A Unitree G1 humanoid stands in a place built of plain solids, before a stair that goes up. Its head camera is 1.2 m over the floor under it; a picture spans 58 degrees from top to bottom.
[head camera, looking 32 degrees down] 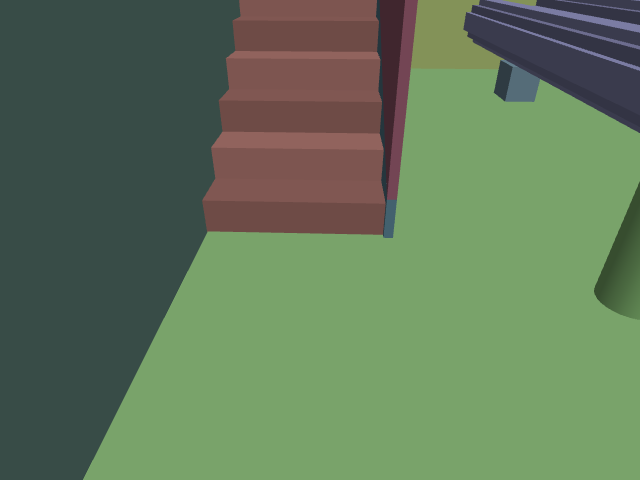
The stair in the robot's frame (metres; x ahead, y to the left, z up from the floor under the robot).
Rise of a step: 0.18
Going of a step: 0.28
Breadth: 0.95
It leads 2 degrees to the right of straight ahead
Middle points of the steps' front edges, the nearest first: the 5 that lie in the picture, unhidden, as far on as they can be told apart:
1.99 0.14 0.19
2.27 0.13 0.37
2.55 0.12 0.55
2.82 0.10 0.74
3.10 0.09 0.92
